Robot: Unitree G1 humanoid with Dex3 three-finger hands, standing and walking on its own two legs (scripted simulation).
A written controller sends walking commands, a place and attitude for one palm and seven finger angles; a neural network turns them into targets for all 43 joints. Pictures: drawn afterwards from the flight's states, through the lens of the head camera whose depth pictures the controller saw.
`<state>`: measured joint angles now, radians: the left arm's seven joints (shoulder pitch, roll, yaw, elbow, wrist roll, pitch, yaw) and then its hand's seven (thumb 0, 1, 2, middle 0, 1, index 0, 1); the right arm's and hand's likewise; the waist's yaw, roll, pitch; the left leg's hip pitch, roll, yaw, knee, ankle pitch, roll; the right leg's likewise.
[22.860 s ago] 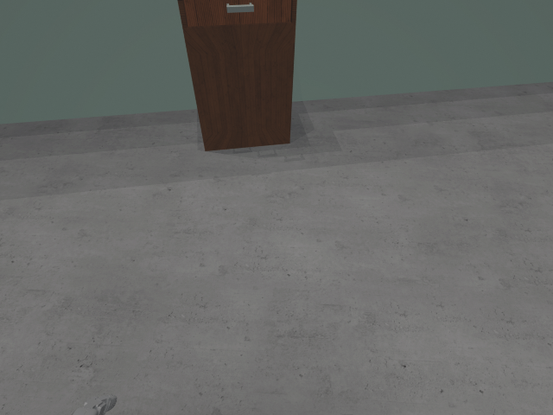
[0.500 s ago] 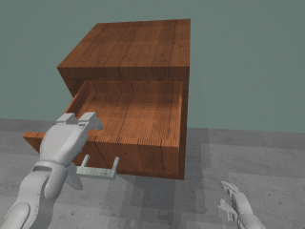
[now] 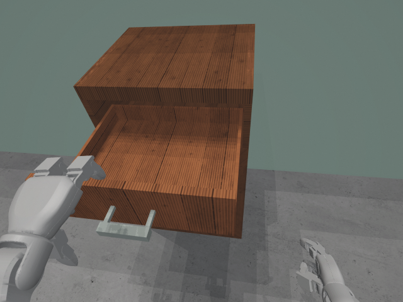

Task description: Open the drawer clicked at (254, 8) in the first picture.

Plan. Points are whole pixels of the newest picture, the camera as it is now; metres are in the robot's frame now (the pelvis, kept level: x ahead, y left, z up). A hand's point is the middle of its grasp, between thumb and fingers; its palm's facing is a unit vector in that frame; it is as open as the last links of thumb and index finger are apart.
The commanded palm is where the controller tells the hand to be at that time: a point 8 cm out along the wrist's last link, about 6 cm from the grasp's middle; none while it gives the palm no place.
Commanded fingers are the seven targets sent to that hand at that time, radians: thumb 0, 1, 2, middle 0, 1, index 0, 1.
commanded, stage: draw the hand back to the body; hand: left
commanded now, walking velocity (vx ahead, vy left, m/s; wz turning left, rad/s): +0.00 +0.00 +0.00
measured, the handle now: (127, 222) +0.26 +0.22 -0.01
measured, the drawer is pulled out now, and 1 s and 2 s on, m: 0.30 0.30 0.30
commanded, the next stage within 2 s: step back with the hand held close in 1.00 s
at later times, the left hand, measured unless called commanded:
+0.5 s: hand (83, 194) +0.22 +0.23 +0.16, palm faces +0.37 -0.84 -0.39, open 11.3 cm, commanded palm +0.16 +0.27 +0.18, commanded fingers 0.00 0.41 0.69 -0.23 -0.62 -0.23 -0.62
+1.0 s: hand (71, 208) +0.20 +0.24 +0.16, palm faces +0.42 -0.81 -0.40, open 7.6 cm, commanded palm +0.15 +0.28 +0.18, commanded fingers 0.00 0.90 0.90 -0.20 -0.30 -0.20 -0.30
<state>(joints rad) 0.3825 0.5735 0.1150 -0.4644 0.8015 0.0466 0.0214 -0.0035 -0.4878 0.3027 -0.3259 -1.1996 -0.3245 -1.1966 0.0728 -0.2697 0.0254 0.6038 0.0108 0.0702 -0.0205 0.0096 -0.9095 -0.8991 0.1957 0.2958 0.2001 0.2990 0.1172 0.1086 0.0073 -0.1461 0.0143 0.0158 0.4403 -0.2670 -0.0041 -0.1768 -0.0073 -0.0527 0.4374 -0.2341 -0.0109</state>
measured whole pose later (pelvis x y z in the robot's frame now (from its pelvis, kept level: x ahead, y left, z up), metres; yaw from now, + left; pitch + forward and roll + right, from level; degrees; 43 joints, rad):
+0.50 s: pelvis +0.03 +0.00 +0.00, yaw +0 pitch -2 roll +0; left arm 0.52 0.32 0.28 -0.53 -0.05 -0.10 0.11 -0.01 0.08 0.55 -0.27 -0.83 -0.27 -0.83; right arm 0.18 -0.21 0.01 0.64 0.00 -0.14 -0.07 0.01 -0.91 -0.90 0.20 0.30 0.20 0.30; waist 0.05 0.06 0.02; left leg -0.09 0.02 0.01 0.43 -0.30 -0.01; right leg -0.12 0.00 -0.05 0.42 -0.27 -0.01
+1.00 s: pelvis +0.02 +0.00 +0.00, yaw +1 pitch -2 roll +0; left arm 0.55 0.32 0.29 -0.52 -0.06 -0.08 0.12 0.01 0.84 0.88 -0.22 -0.34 -0.22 -0.33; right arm 0.16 -0.20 0.02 0.63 0.01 -0.13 -0.07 0.01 -0.91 -0.90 0.20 0.30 0.20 0.30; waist 0.06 0.07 0.00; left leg -0.10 0.02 0.00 0.44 -0.30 -0.01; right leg -0.13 -0.01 -0.07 0.43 -0.27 -0.01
